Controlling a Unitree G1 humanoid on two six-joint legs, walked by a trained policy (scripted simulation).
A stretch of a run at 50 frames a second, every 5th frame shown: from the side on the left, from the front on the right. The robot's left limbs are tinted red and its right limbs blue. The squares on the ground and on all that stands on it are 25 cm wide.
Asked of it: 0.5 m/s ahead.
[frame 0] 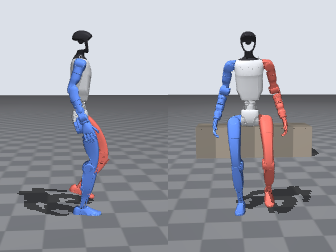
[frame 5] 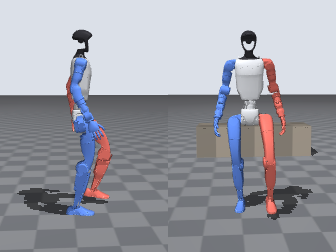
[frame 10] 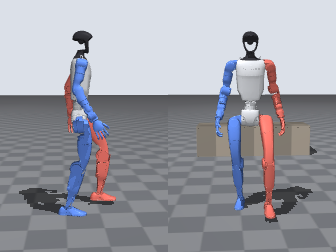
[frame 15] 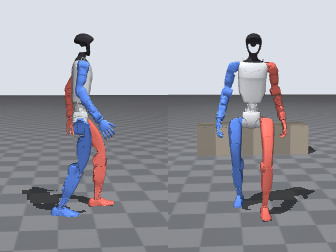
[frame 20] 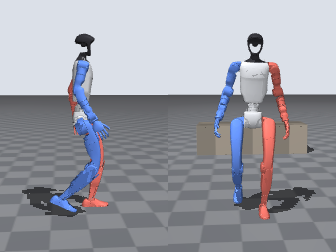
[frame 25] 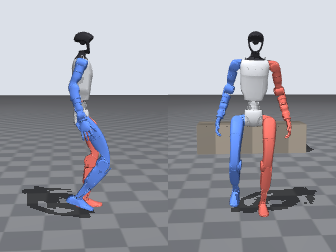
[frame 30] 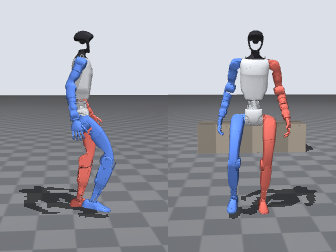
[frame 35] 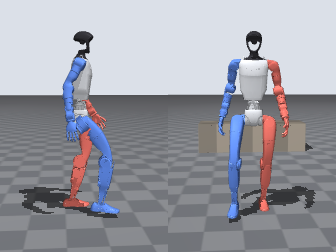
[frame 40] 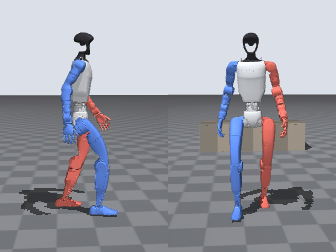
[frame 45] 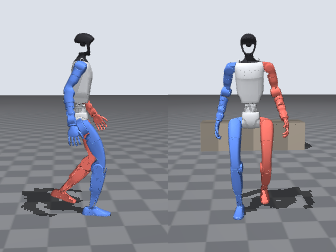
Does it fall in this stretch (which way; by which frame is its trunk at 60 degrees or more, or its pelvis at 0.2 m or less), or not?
no
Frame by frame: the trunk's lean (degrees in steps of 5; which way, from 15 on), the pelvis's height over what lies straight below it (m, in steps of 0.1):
0: 5, 0.8
5: 0, 0.8
10: 5, 0.8
15: 5, 0.8
20: 5, 0.8
25: 5, 0.8
30: 5, 0.8
35: 5, 0.8
40: 5, 0.8
45: 5, 0.8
